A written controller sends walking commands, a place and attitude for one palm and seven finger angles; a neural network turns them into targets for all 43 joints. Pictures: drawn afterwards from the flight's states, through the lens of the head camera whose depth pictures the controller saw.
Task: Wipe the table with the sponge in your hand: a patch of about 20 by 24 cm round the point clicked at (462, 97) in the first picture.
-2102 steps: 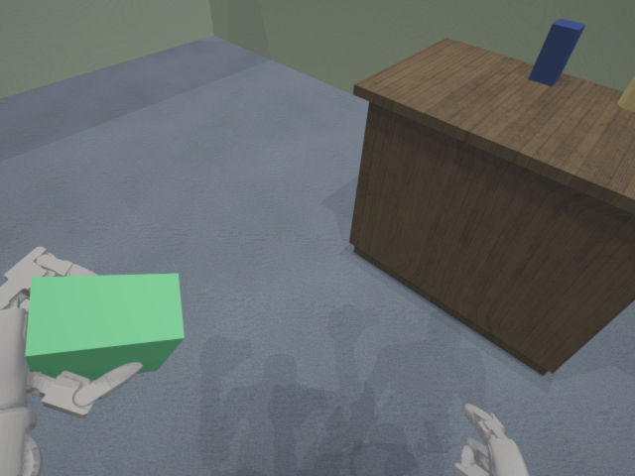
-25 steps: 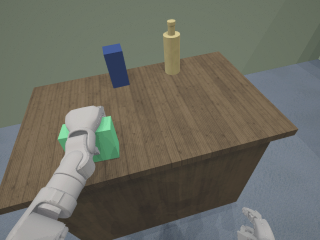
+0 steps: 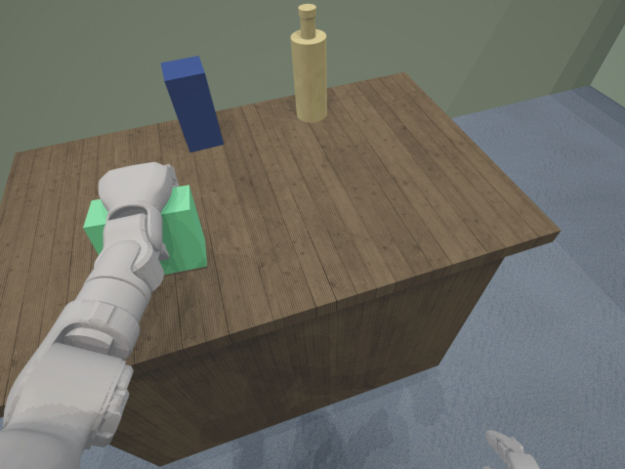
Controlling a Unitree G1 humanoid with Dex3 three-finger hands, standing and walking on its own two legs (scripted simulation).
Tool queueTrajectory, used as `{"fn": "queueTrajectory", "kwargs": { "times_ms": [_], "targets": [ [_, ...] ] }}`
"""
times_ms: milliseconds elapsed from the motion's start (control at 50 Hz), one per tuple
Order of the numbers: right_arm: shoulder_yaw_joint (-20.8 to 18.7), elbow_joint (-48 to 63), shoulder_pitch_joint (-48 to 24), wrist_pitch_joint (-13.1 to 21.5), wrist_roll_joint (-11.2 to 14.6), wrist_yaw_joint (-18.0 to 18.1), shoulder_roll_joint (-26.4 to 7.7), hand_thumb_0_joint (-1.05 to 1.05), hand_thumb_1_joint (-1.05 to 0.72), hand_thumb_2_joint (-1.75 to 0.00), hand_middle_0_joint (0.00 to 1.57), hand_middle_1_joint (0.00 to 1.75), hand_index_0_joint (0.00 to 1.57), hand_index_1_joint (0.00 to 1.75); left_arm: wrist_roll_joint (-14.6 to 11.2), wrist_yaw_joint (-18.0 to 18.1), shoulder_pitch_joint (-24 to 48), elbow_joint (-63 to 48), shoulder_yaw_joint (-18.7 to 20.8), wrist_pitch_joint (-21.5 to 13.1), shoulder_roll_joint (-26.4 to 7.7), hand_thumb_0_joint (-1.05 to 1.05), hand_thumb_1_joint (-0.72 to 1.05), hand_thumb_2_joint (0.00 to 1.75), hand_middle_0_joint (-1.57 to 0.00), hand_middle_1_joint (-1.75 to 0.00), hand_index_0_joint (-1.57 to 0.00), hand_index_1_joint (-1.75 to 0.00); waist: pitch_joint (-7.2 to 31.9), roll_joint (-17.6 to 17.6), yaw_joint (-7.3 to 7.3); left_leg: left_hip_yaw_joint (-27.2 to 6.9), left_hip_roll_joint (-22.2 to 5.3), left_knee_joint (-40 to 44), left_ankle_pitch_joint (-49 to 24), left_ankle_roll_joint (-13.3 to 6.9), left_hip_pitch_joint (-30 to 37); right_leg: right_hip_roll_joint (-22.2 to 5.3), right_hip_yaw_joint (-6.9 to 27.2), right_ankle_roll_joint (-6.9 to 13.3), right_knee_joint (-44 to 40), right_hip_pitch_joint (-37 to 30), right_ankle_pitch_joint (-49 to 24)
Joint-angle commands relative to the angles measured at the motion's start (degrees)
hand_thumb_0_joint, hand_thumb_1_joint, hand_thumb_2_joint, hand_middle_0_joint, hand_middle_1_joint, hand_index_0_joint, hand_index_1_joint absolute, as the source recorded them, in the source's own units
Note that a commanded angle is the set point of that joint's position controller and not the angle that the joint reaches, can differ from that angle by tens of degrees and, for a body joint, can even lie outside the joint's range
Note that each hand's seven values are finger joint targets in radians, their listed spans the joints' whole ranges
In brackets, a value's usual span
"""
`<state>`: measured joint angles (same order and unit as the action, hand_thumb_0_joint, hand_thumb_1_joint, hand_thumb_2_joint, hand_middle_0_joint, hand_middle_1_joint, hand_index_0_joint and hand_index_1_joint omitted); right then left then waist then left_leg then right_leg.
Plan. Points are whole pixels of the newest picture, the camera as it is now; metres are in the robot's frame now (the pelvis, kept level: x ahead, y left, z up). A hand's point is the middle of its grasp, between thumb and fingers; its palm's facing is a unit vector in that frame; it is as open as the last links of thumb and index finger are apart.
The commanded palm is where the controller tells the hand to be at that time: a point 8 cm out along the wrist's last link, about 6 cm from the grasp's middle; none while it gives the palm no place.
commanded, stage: wipe forward along the middle lane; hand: left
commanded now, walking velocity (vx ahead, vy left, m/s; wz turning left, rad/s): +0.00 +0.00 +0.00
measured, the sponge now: (155, 243) +0.42 +0.25 +0.04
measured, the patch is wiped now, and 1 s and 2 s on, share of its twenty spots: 0.90 0.90 0.90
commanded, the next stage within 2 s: slide back across to the first lane in 0.74 s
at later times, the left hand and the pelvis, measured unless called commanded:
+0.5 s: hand (150, 195) +0.48 +0.26 +0.08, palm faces -0.11 -0.02 -0.99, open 10.4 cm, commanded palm +0.47 +0.27 +0.12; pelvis +0.02 +0.01 +0.00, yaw +0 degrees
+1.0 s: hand (135, 177) +0.51 +0.30 +0.08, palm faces -0.12 -0.04 -0.99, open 10.4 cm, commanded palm +0.49 +0.31 +0.14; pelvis +0.02 +0.03 +0.00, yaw -2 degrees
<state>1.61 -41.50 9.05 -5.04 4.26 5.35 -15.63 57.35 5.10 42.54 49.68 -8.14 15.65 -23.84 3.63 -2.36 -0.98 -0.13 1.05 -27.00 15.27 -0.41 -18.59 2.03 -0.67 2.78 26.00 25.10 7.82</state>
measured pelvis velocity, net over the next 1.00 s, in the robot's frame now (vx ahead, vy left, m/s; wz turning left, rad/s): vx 0.02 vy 0.03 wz -0.04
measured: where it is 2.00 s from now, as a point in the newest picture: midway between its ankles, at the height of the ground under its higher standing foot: outside the picture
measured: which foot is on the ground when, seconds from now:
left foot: down 0.00-1.00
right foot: down 0.00-1.00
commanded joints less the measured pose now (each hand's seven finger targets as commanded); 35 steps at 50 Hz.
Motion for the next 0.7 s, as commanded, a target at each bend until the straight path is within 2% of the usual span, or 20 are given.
{"fn": "queueTrajectory", "kwargs": {
  "times_ms": [0,20,40,100,140,220,260,300,360,380,420,440,480,520,540,560,580,600,660,680],
  "targets": [
    [-2.48,6.55,-2.13,2.04,0.06,0.39,-7.58,0.0,-0.9,-0.9,0.2,0.3,0.2,0.3,2.66,2.5,21.13,-2.68,3.57,0.17,-15.26,0.0,0.1,1.3,-1.2,-1.6,-1.2,-1.6,15.53,4.75,-0.79,1.13,0.38,3.69,-3.6,-1.76,-4.84,-2.17,4.21,-0.6,-3.95,-15.68,1.22],
    [-2.36,6.5,-1.79,2.02,0.04,0.39,-7.65,0.0,-0.9,-0.9,0.2,0.3,0.2,0.3,2.52,2.32,22.36,-2.59,2.84,0.05,-14.77,0.0,0.1,1.3,-1.2,-1.6,-1.2,-1.6,15.33,5.14,-1.36,1.02,0.32,3.73,-3.85,-1.75,-4.95,-2.19,4.08,-0.67,-3.96,-15.6,0.2],
    [-2.42,6.38,-1.64,1.97,0.05,0.4,-7.87,0.0,-0.9,-0.9,0.2,0.3,0.2,0.3,2.31,2.27,22.92,-2.02,4.76,-0.09,-16.9,0.0,0.1,1.3,-1.2,-1.6,-1.2,-1.6,15.98,5.07,-0.99,0.77,0.24,4.02,-3.87,-1.72,-5.37,-2.15,4.12,-0.63,-3.94,-16.06,0.42],
    [-2.47,5.92,-0.4,2.09,0.12,0.35,-8.1,0.0,-0.9,-0.9,0.2,0.3,0.2,0.3,2.58,2.18,24.77,-0.46,3.79,-0.58,-16.94,0.0,0.1,1.3,-1.2,-1.6,-1.2,-1.6,15.43,4.61,-2.04,0.95,0.17,3.56,-3.84,-1.83,-5.69,-2.19,3.96,-0.81,-3.8,-15.11,-0.16],
    [-2.7,5.74,0.3,2.1,0.04,0.26,-8.37,0.0,-0.9,-0.9,0.2,0.3,0.2,0.3,2.61,2.05,24.91,-0.04,5.05,-1.04,-18.3,0.0,0.1,1.3,-1.2,-1.6,-1.2,-1.6,17.03,4.81,-1.85,0.75,0.2,3.48,-5.43,-1.87,-5.78,-2.08,3.97,-0.72,-3.51,-16.24,-2.31],
    [-3.1,5.33,2.09,2.04,-0.15,-0.15,-8.2,0.0,-0.9,-0.9,0.2,0.3,0.2,0.3,3.21,2.13,25.09,0.69,2.73,-1.88,-14.96,0.0,0.1,1.3,-1.2,-1.6,-1.2,-1.6,17.96,3.67,-2.46,0.92,-0.04,2.79,-7.6,-1.91,-4.35,-1.82,3.16,-0.5,-2.66,-14.8,-5.73],
    [-3.29,5.16,2.66,1.79,-0.23,-0.28,-8.46,0.0,-0.9,-0.9,0.2,0.3,0.2,0.3,2.9,2.48,24.14,1.52,4.55,-2.13,-16.73,0.0,0.1,1.3,-1.2,-1.6,-1.2,-1.6,18.76,4.81,-2.2,0.88,-0.04,2.6,-8.55,-2.0,-4.6,-1.74,3.08,-0.58,-2.53,-15.74,-7.01],
    [-3.45,5.1,3.07,1.74,-0.31,-0.33,-8.36,0.0,-0.9,-0.9,0.2,0.3,0.2,0.3,2.19,2.85,24.46,1.12,4.22,-2.48,-15.74,0.0,0.1,1.3,-1.2,-1.6,-1.2,-1.6,19.46,5.81,-2.51,1.23,-0.04,2.35,-9.15,-2.09,-4.8,-1.79,3.13,-0.79,-2.49,-16.32,-8.74],
    [-3.55,4.38,3.8,1.5,-0.35,-0.51,-8.79,0.0,-0.9,-0.9,0.2,0.3,0.2,0.3,2.51,3.4,25.97,1.77,5.97,-2.77,-18.46,0.0,0.1,1.3,-1.2,-1.6,-1.2,-1.6,19.35,5.07,-2.65,0.97,-0.11,2.18,-10.69,-2.02,-5.18,-1.74,3.03,-0.63,-1.83,-16.22,-10.72],
    [-3.66,4.41,3.9,1.4,-0.38,-0.69,-8.53,0.0,-0.9,-0.9,0.2,0.3,0.2,0.3,2.62,3.56,24.82,2.25,5.21,-2.64,-17.17,0.0,0.1,1.3,-1.2,-1.6,-1.2,-1.6,19.36,4.33,-2.43,1.16,0.01,2.1,-10.75,-2.0,-5.01,-1.72,2.85,-0.61,-1.87,-16.04,-10.64],
    [-3.42,3.95,4.2,1.27,-0.33,-0.77,-8.85,0.0,-0.9,-0.9,0.2,0.3,0.2,0.3,3.61,3.75,25.55,4.38,5.1,-2.24,-18.23,0.0,0.1,1.3,-1.2,-1.6,-1.2,-1.6,17.17,5.03,-3.1,0.87,-0.08,2.25,-9.2,-1.95,-5.91,-1.55,2.86,-0.59,-2.19,-14.1,-8.51],
    [-3.53,3.68,4.16,1.29,-0.43,-0.81,-8.93,0.0,-0.9,-0.9,0.2,0.3,0.2,0.3,3.88,3.89,27.44,3.86,5.28,-2.29,-18.56,0.0,0.1,1.3,-1.2,-1.6,-1.2,-1.6,17.36,3.82,-3.28,0.8,-0.14,2.2,-10.21,-1.96,-5.86,-1.57,2.83,-0.4,-1.97,-13.73,-9.41],
    [-3.53,3.54,4.85,1.16,-0.38,-0.97,-8.96,0.0,-0.9,-0.9,0.2,0.3,0.2,0.3,4.58,4.1,28.36,5.39,4.87,-1.72,-18.85,0.0,0.1,1.3,-1.2,-1.6,-1.2,-1.6,17.0,3.8,-3.66,0.64,-0.16,1.99,-9.29,-1.92,-5.82,-1.41,2.57,-0.43,-1.8,-12.54,-7.64],
    [-3.54,3.36,5.37,1.32,-0.5,-1.03,-8.95,0.0,-0.9,-0.9,0.2,0.3,0.2,0.3,4.62,4.23,31.08,5.61,4.7,-1.54,-19.31,0.0,0.1,1.3,-1.2,-1.6,-1.2,-1.6,17.54,2.92,-4.3,0.7,-0.22,1.71,-8.7,-1.97,-5.82,-1.44,2.64,-0.49,-1.8,-11.94,-6.88],
    [-3.61,3.27,5.43,1.24,-0.65,-0.98,-9.21,0.0,-0.9,-0.9,0.2,0.3,0.2,0.3,4.56,4.33,31.02,5.86,7.11,-1.73,-22.14,0.0,0.1,1.3,-1.2,-1.6,-1.2,-1.6,18.87,2.75,-3.63,0.53,-0.26,1.63,-9.8,-1.94,-6.19,-1.47,2.69,-0.33,-1.48,-13.07,-8.11],
    [-3.56,3.36,6.03,1.12,-0.74,-0.92,-9.28,0.0,-0.9,-0.9,0.2,0.3,0.2,0.3,4.82,4.36,30.85,6.5,7.04,-1.76,-22.67,0.0,0.1,1.3,-1.2,-1.6,-1.2,-1.6,20.54,3.94,-3.78,0.66,-0.15,1.18,-10.63,-1.96,-6.32,-1.42,2.69,-0.48,-0.92,-14.25,-9.45],
    [-3.49,3.59,5.9,1.05,-0.67,-0.91,-9.1,0.0,-0.9,-0.9,0.2,0.3,0.2,0.3,4.58,4.18,30.61,7.26,6.28,-1.56,-21.84,0.0,0.1,1.3,-1.2,-1.6,-1.2,-1.6,19.75,3.31,-3.98,0.92,-0.07,1.25,-10.02,-1.9,-6.61,-1.5,2.77,-0.57,-1.22,-14.03,-9.29],
    [-3.36,3.42,6.1,1.06,-0.67,-0.94,-9.27,0.0,-0.9,-0.9,0.2,0.3,0.2,0.3,4.63,4.09,31.68,7.58,6.51,-1.57,-22.66,0.0,0.1,1.3,-1.2,-1.6,-1.2,-1.6,19.91,4.08,-4.15,0.73,-0.19,1.3,-9.51,-1.86,-7.03,-1.5,2.68,-0.66,-1.14,-14.04,-8.94],
    [-3.38,3.2,6.99,1.09,-0.72,-0.86,-9.49,0.0,-0.9,-0.9,0.2,0.3,0.2,0.3,5.61,3.7,34.27,9.13,6.37,-1.6,-23.91,0.0,0.1,1.3,-1.2,-1.6,-1.2,-1.6,19.71,2.05,-4.77,0.38,-0.35,1.05,-9.86,-1.8,-6.85,-1.31,2.45,-0.45,-0.73,-12.22,-8.15],
    [-3.42,3.29,7.31,1.12,-0.71,-1.08,-9.36,0.0,-0.9,-0.9,0.2,0.3,0.2,0.3,5.78,3.59,33.86,9.61,5.58,-1.61,-22.84,0.0,0.1,1.3,-1.2,-1.6,-1.2,-1.6,19.33,0.97,-4.75,0.44,-0.37,0.89,-10.02,-1.75,-6.55,-1.19,2.24,-0.32,-0.7,-11.37,-8.03]
  ]
}}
